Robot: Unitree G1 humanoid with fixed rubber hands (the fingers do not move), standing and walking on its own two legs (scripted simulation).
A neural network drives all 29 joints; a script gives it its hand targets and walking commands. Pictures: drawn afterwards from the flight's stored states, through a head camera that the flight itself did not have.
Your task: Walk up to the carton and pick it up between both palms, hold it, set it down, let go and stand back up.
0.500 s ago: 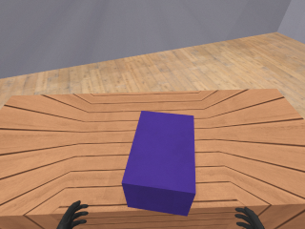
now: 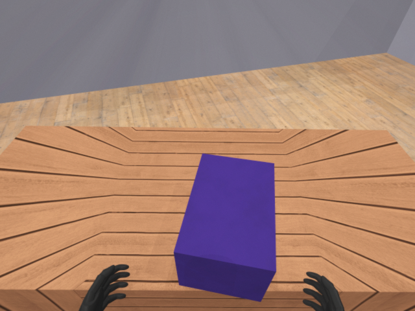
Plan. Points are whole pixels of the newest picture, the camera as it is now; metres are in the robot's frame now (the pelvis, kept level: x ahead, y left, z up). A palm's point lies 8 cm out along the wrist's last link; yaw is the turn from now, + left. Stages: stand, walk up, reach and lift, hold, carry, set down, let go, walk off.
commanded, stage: reach and lift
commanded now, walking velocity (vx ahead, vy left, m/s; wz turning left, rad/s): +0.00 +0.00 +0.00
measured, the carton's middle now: (228, 221) +0.38 -0.04 -0.09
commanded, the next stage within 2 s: none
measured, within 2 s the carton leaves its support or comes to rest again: neither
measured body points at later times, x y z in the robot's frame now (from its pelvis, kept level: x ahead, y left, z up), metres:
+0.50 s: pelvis -0.01 +0.01 +0.00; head -0.04 +0.02 +0.45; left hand +0.19 +0.21 -0.03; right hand +0.16 -0.19 -0.04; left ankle -0.06 +0.13 -0.74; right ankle +0.02 -0.16 -0.74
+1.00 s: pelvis +0.00 +0.00 +0.00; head -0.01 +0.01 +0.45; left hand +0.27 +0.19 +0.01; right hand +0.24 -0.20 +0.00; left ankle -0.06 +0.13 -0.74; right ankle +0.02 -0.17 -0.74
